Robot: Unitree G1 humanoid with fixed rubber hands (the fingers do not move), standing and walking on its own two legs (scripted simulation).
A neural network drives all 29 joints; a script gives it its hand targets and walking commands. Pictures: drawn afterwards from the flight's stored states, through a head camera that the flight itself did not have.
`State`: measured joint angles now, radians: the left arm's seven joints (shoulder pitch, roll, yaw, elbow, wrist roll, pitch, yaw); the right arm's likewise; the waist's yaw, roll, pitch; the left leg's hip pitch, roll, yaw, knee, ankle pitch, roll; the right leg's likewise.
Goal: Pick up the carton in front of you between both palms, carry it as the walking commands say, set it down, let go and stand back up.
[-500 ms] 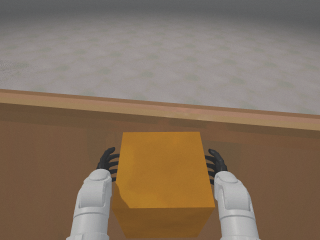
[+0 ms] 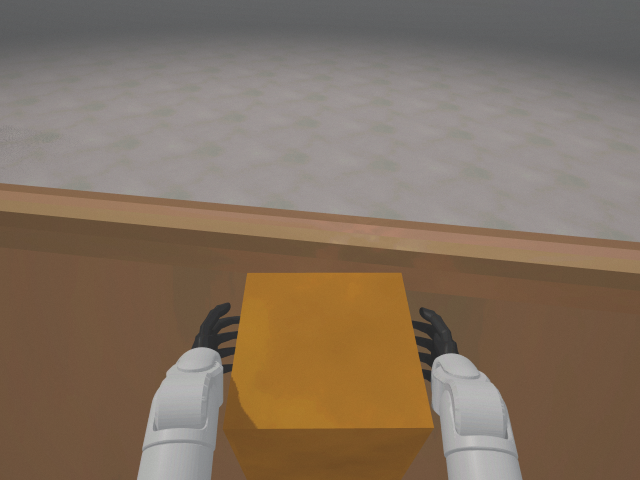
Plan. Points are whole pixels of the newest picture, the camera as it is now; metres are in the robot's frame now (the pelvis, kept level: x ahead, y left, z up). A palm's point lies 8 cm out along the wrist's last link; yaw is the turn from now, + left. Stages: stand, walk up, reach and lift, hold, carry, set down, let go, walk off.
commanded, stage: carry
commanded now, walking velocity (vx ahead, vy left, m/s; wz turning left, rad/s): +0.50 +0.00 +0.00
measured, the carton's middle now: (324, 384) +0.29 +0.00 -0.02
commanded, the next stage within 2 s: none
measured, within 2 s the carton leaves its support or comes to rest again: neither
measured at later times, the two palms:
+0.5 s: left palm (230, 259) +0.44 +0.14 +0.08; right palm (425, 262) +0.44 -0.16 +0.08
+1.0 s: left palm (233, 167) +0.75 +0.20 +0.06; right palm (369, 172) +0.73 -0.10 +0.07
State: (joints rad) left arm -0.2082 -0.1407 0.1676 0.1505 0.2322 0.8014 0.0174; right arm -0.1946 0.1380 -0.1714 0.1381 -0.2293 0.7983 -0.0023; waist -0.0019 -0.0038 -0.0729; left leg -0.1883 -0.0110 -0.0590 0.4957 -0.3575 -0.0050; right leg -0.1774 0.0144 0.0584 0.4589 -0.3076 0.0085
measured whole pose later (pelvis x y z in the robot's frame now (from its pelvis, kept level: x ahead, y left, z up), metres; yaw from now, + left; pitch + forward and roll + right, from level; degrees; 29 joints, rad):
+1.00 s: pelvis +0.48 +0.06 +0.01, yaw -2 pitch +5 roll -2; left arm -0.14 -0.13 0.10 -0.32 0.10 1.18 0.10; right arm -0.12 0.13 -0.11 -0.33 -0.09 1.16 -0.09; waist -0.02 -0.01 -0.03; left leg -0.22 0.04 0.25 0.33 -0.21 0.07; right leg -0.61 -0.10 -0.09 0.97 -0.24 0.00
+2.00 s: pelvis +1.10 +0.06 -0.01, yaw +0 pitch +6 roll -2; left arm -0.61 -0.07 0.24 -0.12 0.08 1.20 0.13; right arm -0.58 0.08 -0.24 -0.13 -0.05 1.18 -0.13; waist -0.05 0.00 0.11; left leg -0.38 -0.02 0.13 0.60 -0.33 0.11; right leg -0.67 -0.04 0.02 1.02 -0.36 -0.02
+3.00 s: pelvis +1.80 -0.04 -0.36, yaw -1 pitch +2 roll +1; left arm -0.48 -0.07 0.24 0.05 0.10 1.09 0.11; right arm -0.54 0.01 -0.12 0.13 0.01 1.09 -0.16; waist -0.14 0.02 0.01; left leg -0.41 -0.15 0.09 0.92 -0.56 0.16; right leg -0.76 -0.01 0.09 1.14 -0.14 -0.03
